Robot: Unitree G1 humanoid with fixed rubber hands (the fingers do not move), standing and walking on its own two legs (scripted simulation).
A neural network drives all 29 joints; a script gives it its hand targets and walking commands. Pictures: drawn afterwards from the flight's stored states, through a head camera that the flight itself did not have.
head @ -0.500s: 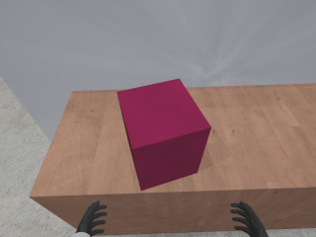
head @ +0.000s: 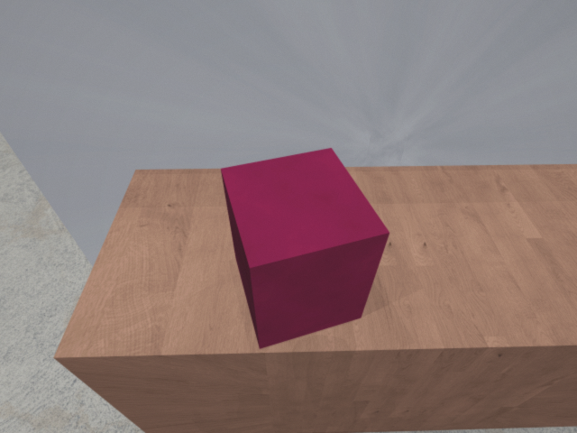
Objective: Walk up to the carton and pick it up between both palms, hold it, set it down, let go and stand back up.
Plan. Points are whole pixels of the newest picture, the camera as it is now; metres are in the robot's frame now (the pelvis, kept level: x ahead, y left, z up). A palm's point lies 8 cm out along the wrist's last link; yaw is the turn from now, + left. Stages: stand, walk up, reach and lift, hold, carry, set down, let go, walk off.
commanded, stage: stand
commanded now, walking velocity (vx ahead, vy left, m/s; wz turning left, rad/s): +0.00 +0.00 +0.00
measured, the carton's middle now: (295, 248) +0.42 +0.01 -0.02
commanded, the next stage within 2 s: none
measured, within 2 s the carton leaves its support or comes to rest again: neither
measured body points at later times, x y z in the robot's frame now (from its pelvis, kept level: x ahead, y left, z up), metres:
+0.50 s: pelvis +0.00 +0.02 +0.00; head -0.01 +0.03 +0.45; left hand +0.06 +0.32 -0.13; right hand +0.07 -0.28 -0.12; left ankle +0.02 +0.14 -0.74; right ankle -0.01 -0.13 -0.74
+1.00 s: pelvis +0.00 +0.02 +0.01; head -0.01 +0.03 +0.45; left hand +0.06 +0.32 -0.13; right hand +0.07 -0.28 -0.12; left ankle +0.02 +0.14 -0.74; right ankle -0.01 -0.13 -0.74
